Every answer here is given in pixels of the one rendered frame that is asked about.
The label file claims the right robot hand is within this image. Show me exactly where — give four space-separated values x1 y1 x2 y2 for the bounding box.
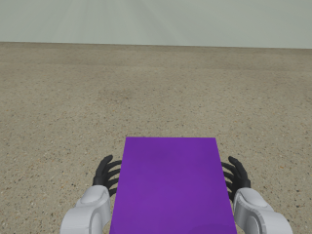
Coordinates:
220 156 252 203

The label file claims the left robot forearm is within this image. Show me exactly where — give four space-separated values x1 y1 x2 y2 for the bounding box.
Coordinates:
59 185 111 234

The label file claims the left robot hand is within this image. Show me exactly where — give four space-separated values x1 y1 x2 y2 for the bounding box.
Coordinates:
92 154 122 197

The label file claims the carton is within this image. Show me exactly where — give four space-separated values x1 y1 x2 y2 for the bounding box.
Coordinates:
109 136 238 234

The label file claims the right robot forearm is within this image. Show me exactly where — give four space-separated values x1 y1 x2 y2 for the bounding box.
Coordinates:
233 187 293 234

